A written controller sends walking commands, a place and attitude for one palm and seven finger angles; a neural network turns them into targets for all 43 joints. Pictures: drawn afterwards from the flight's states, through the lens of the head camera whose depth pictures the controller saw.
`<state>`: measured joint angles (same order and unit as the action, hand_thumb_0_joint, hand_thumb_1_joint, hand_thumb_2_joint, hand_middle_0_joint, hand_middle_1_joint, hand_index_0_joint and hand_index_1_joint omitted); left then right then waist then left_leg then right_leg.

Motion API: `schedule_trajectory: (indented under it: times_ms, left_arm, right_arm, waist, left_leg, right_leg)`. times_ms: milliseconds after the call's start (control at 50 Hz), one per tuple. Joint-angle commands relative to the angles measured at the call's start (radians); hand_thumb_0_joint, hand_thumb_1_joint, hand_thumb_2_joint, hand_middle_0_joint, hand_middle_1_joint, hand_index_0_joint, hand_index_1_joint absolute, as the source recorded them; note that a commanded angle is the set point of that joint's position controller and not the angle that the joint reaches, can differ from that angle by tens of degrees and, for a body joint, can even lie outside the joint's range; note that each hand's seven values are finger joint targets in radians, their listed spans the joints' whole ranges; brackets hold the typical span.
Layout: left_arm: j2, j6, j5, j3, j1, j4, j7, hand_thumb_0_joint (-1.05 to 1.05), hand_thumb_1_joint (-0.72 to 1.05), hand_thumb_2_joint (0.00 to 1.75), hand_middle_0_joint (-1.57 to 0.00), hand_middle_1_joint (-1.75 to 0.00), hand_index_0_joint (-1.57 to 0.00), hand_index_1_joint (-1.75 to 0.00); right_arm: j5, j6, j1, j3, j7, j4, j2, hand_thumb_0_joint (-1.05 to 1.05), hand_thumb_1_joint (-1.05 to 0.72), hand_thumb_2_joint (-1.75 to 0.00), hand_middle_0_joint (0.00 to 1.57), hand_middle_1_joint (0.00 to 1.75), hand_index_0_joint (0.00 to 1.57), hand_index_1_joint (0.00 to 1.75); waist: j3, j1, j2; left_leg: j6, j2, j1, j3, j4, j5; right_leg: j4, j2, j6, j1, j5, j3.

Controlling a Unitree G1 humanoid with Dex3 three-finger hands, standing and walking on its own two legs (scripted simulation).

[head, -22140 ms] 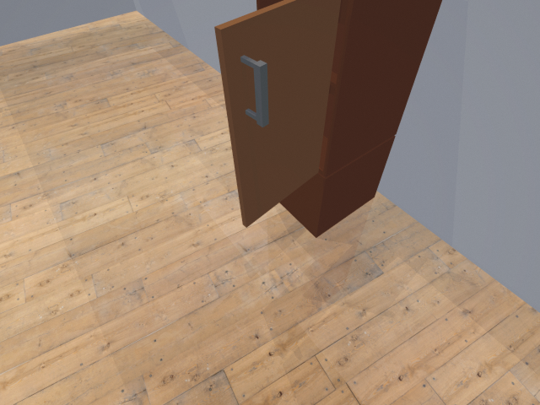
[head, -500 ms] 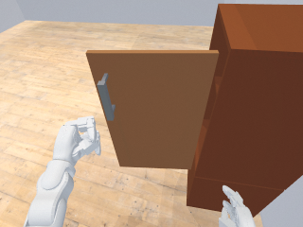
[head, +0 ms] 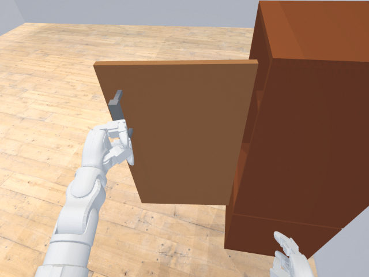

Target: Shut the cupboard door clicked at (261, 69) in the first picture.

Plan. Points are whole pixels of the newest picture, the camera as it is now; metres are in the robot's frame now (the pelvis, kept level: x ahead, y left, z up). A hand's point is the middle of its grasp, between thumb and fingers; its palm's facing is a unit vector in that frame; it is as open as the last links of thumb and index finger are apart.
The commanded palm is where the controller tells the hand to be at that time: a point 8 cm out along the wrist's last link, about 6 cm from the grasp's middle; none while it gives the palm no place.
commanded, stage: bring the fist close to the handle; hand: left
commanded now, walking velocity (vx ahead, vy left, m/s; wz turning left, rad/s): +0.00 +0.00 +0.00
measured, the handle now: (123, 120) +0.44 +0.18 +0.13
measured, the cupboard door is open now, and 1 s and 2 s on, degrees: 97 92 78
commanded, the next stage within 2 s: push the door shut along its arc in 0.42 s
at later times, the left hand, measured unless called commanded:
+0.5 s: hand (127, 150) +0.34 +0.14 +0.13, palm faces +0.01 -1.00 -0.03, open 3.1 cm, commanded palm +0.31 +0.19 +0.14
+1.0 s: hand (130, 132) +0.39 +0.15 +0.13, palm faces -0.08 -1.00 -0.05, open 3.1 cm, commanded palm +0.38 +0.18 +0.14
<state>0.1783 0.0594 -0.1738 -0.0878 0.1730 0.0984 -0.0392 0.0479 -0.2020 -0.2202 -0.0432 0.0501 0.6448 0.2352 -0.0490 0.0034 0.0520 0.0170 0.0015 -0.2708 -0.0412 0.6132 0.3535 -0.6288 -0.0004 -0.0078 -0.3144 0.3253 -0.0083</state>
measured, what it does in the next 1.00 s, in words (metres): stands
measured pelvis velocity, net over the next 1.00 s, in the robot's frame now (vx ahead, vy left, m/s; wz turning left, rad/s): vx -0.01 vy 0.02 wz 0.01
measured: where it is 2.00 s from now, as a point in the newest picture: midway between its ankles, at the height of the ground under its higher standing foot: outside the picture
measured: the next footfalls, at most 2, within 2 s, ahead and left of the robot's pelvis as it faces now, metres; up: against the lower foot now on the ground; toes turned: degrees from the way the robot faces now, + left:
none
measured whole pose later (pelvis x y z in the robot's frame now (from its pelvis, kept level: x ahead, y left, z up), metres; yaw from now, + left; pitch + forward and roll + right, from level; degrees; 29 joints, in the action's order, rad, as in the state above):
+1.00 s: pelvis -0.01 +0.02 +0.00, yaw +0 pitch +2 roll +0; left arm 0.23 -0.05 -0.18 -0.11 0.50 0.54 -0.14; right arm 0.05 -0.15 -0.27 -0.04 0.06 0.68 0.24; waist -0.04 -0.02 0.04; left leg 0.00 0.02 -0.33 -0.04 0.63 0.35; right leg -0.63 -0.02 0.01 -0.36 0.31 -0.01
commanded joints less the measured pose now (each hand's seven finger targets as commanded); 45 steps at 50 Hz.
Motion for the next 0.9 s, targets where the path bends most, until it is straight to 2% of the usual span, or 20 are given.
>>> schedule_trajectory:
  times_ms: [0, 40, 120, 140, 240, 280, 320, 340, 420, 440, 460, 520, 540, 580, 640, 680, 760, 780, 840, 880]
  left_arm:
    - [0.088, -0.057, -0.013, -0.021, 0.372, -0.139, -0.007, 0.00, 0.90, 0.90, -1.30, -1.50, -1.30, -1.50]
    - [0.147, -0.067, -0.007, -0.078, 0.357, -0.128, 0.007, 0.00, 0.90, 0.90, -1.30, -1.50, -1.30, -1.50]
    - [0.151, -0.106, -0.003, -0.092, 0.374, -0.192, 0.017, 0.00, 0.90, 0.90, -1.30, -1.50, -1.30, -1.50]
    - [0.176, -0.114, -0.002, -0.112, 0.360, -0.172, 0.022, 0.00, 0.90, 0.90, -1.30, -1.50, -1.30, -1.50]
    - [0.166, -0.127, -0.007, -0.107, 0.352, -0.112, 0.009, 0.00, 0.90, 0.90, -1.30, -1.50, -1.30, -1.50]
    - [0.145, -0.119, -0.013, -0.079, 0.380, -0.094, -0.009, 0.00, 0.90, 0.90, -1.30, -1.50, -1.30, -1.50]
    - [0.126, -0.109, -0.018, -0.058, 0.398, -0.085, -0.021, 0.00, 0.90, 0.90, -1.30, -1.50, -1.30, -1.50]
    - [0.154, -0.109, -0.018, -0.089, 0.374, -0.076, -0.021, 0.00, 0.90, 0.90, -1.30, -1.50, -1.30, -1.50]
    - [0.118, -0.123, -0.028, -0.059, 0.387, -0.153, -0.034, 0.00, 0.90, 0.90, -1.30, -1.50, -1.30, -1.50]
    - [0.139, -0.130, -0.023, -0.070, 0.392, -0.143, -0.027, 0.00, 0.90, 0.90, -1.30, -1.50, -1.30, -1.50]
    - [0.109, -0.134, -0.025, -0.046, 0.404, -0.147, -0.025, 0.00, 0.90, 0.90, -1.30, -1.50, -1.30, -1.50]
    - [0.143, -0.138, -0.019, -0.077, 0.411, -0.115, -0.012, 0.00, 0.90, 0.90, -1.30, -1.50, -1.30, -1.50]
    - [0.185, -0.143, -0.009, -0.097, 0.432, -0.109, -0.007, 0.00, 0.90, 0.90, -1.30, -1.50, -1.30, -1.50]
    - [0.150, -0.142, -0.001, -0.052, 0.502, -0.093, -0.014, 0.00, 0.90, 0.90, -1.30, -1.50, -1.30, -1.50]
    - [0.196, -0.132, -0.004, -0.076, 0.569, -0.008, -0.028, 0.00, 0.90, 0.90, -1.30, -1.50, -1.30, -1.50]
    - [0.142, -0.127, -0.009, -0.023, 0.633, 0.027, -0.046, 0.00, 0.90, 0.90, -1.30, -1.50, -1.30, -1.50]
    - [0.182, -0.129, -0.021, -0.070, 0.695, 0.129, -0.062, 0.00, 0.90, 0.90, -1.30, -1.50, -1.30, -1.50]
    - [0.151, -0.133, -0.021, -0.043, 0.710, 0.131, -0.071, 0.00, 0.90, 0.90, -1.30, -1.50, -1.30, -1.50]
    - [0.167, -0.149, -0.021, -0.055, 0.729, 0.190, -0.091, 0.00, 0.90, 0.90, -1.30, -1.50, -1.30, -1.50]
    - [0.141, -0.165, -0.021, -0.027, 0.773, 0.180, -0.107, 0.00, 0.90, 0.90, -1.30, -1.50, -1.30, -1.50]
  right_arm:
    - [0.006, -0.040, 0.101, 0.037, 0.007, -0.149, 0.103, 0.00, -0.90, -0.90, 0.20, 0.30, 0.20, 0.30]
    - [0.000, -0.032, 0.106, 0.040, 0.008, -0.149, 0.109, 0.00, -0.90, -0.90, 0.20, 0.30, 0.20, 0.30]
    - [-0.002, -0.028, 0.112, 0.039, 0.000, -0.169, 0.093, 0.00, -0.90, -0.90, 0.20, 0.30, 0.20, 0.30]
    - [-0.005, -0.025, 0.111, 0.039, 0.001, -0.164, 0.098, 0.00, -0.90, -0.90, 0.20, 0.30, 0.20, 0.30]
    - [-0.001, -0.020, 0.109, 0.042, 0.002, -0.155, 0.103, 0.00, -0.90, -0.90, 0.20, 0.30, 0.20, 0.30]
    - [0.007, -0.017, 0.105, 0.041, 0.004, -0.154, 0.103, 0.00, -0.90, -0.90, 0.20, 0.30, 0.20, 0.30]
    - [0.009, -0.019, 0.104, 0.042, 0.007, -0.155, 0.103, 0.00, -0.90, -0.90, 0.20, 0.30, 0.20, 0.30]
    - [0.006, -0.018, 0.104, 0.045, 0.010, -0.153, 0.109, 0.00, -0.90, -0.90, 0.20, 0.30, 0.20, 0.30]
    - [0.007, -0.028, 0.104, 0.045, 0.008, -0.168, 0.100, 0.00, -0.90, -0.90, 0.20, 0.30, 0.20, 0.30]
    - [0.006, -0.027, 0.099, 0.044, 0.008, -0.160, 0.104, 0.00, -0.90, -0.90, 0.20, 0.30, 0.20, 0.30]
    - [0.006, -0.030, 0.103, 0.042, 0.007, -0.160, 0.101, 0.00, -0.90, -0.90, 0.20, 0.30, 0.20, 0.30]
    - [0.004, -0.029, 0.101, 0.042, 0.009, -0.151, 0.106, 0.00, -0.90, -0.90, 0.20, 0.30, 0.20, 0.30]
    - [0.001, -0.025, 0.100, 0.043, 0.011, -0.145, 0.114, 0.00, -0.90, -0.90, 0.20, 0.30, 0.20, 0.30]
    - [0.004, -0.022, 0.102, 0.038, 0.010, -0.142, 0.107, 0.00, -0.90, -0.90, 0.20, 0.30, 0.20, 0.30]
    - [0.006, -0.009, 0.095, 0.037, 0.020, -0.127, 0.120, 0.00, -0.90, -0.90, 0.20, 0.30, 0.20, 0.30]
    - [0.012, -0.007, 0.095, 0.034, 0.021, -0.128, 0.113, 0.00, -0.90, -0.90, 0.20, 0.30, 0.20, 0.30]
    - [0.008, -0.001, 0.065, 0.039, 0.024, -0.117, 0.125, 0.00, -0.90, -0.90, 0.20, 0.30, 0.20, 0.30]
    - [0.008, -0.002, 0.061, 0.040, 0.022, -0.121, 0.121, 0.00, -0.90, -0.90, 0.20, 0.30, 0.20, 0.30]
    - [0.005, -0.001, 0.031, 0.047, 0.018, -0.110, 0.130, 0.00, -0.90, -0.90, 0.20, 0.30, 0.20, 0.30]
    - [0.008, 0.000, 0.023, 0.051, 0.013, -0.111, 0.126, 0.00, -0.90, -0.90, 0.20, 0.30, 0.20, 0.30]
  waist:
    - [-0.174, -0.014, -0.101]
    - [-0.186, 0.004, -0.107]
    - [-0.277, 0.021, -0.052]
    - [-0.267, 0.021, -0.075]
    - [-0.206, 0.006, -0.107]
    - [-0.182, -0.006, -0.088]
    - [-0.177, -0.013, -0.066]
    - [-0.185, -0.005, -0.085]
    - [-0.253, -0.003, -0.050]
    - [-0.235, -0.007, -0.065]
    - [-0.216, -0.012, -0.065]
    - [-0.193, -0.011, -0.092]
    - [-0.186, -0.015, -0.085]
    - [-0.183, -0.030, -0.068]
    - [-0.167, -0.039, -0.066]
    - [-0.171, -0.051, -0.042]
    - [-0.233, -0.047, -0.065]
    - [-0.257, -0.051, -0.062]
    - [-0.285, -0.054, -0.085]
    - [-0.296, -0.065, -0.060]
  left_leg:
    - [-0.037, 0.016, 0.022, 0.056, -0.063, -0.248]
    - [-0.037, 0.014, 0.020, 0.055, -0.069, -0.239]
    - [-0.034, 0.019, 0.049, 0.070, -0.064, -0.303]
    - [-0.036, 0.016, 0.038, 0.068, -0.066, -0.294]
    - [-0.040, 0.013, 0.018, 0.073, -0.071, -0.257]
    - [-0.038, 0.015, 0.010, 0.073, -0.078, -0.225]
    - [-0.039, 0.017, 0.019, 0.071, -0.077, -0.212]
    - [-0.040, 0.014, 0.020, 0.068, -0.077, -0.219]
    - [-0.037, 0.015, 0.055, 0.067, -0.073, -0.269]
    - [-0.035, 0.008, 0.048, 0.059, -0.077, -0.261]
    - [-0.037, 0.008, 0.050, 0.056, -0.079, -0.255]
    - [-0.038, 0.010, 0.033, 0.056, -0.083, -0.218]
    - [-0.039, 0.007, 0.032, 0.054, -0.084, -0.213]
    - [-0.039, 0.008, 0.042, 0.051, -0.084, -0.209]
    - [-0.039, 0.007, 0.029, 0.042, -0.089, -0.163]
    - [-0.037, 0.007, 0.042, 0.040, -0.088, -0.164]
    - [-0.035, 0.005, 0.049, 0.029, -0.081, -0.213]
    - [-0.035, 0.006, 0.058, 0.032, -0.077, -0.237]
    - [-0.033, 0.003, 0.063, 0.026, -0.063, -0.300]
    - [-0.033, 0.003, 0.081, 0.028, -0.054, -0.328]
  right_leg:
    - [0.097, -0.007, 0.008, 0.071, -0.285, -0.028]
    - [0.100, -0.010, 0.007, 0.088, -0.259, -0.026]
    - [0.075, -0.015, 0.002, 0.144, -0.352, -0.018]
    - [0.079, -0.016, 0.006, 0.149, -0.344, -0.017]
    - [0.101, -0.012, 0.011, 0.123, -0.312, -0.013]
    - [0.110, -0.011, 0.009, 0.099, -0.271, -0.012]
    - [0.117, -0.010, 0.009, 0.083, -0.256, -0.010]
    - [0.118, -0.011, 0.008, 0.096, -0.254, -0.014]
    - [0.094, -0.008, 0.003, 0.115, -0.315, -0.024]
    - [0.097, -0.008, 0.003, 0.109, -0.290, -0.028]
    - [0.096, -0.004, 0.003, 0.090, -0.282, -0.030]
    - [0.106, -0.004, 0.005, 0.078, -0.237, -0.025]
    - [0.107, -0.007, 0.005, 0.077, -0.222, -0.025]
    - [0.102, -0.005, 0.002, 0.054, -0.216, -0.026]
    - [0.114, -0.005, 0.000, 0.041, -0.155, -0.023]
    - [0.109, -0.001, -0.005, 0.019, -0.155, -0.027]
    - [0.091, -0.001, -0.011, 0.040, -0.203, -0.031]
    - [0.083, -0.001, -0.011, 0.044, -0.231, -0.033]
    - [0.070, -0.003, -0.013, 0.058, -0.296, -0.038]
    - [0.061, -0.001, -0.014, 0.044, -0.326, -0.037]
